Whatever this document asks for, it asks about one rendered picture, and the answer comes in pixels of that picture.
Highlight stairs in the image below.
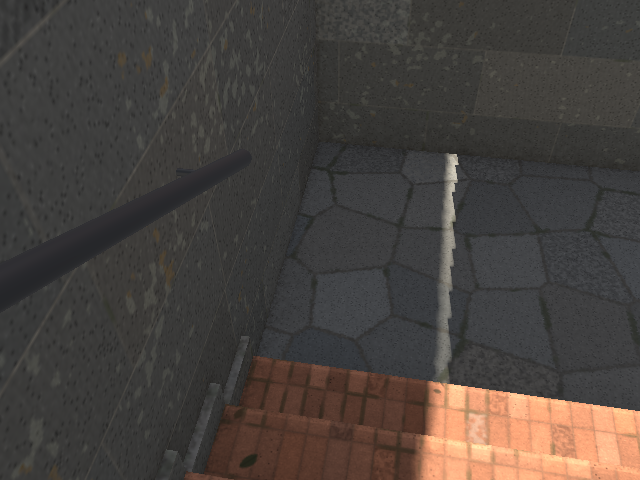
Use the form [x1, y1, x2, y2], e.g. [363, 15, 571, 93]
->
[184, 356, 640, 480]

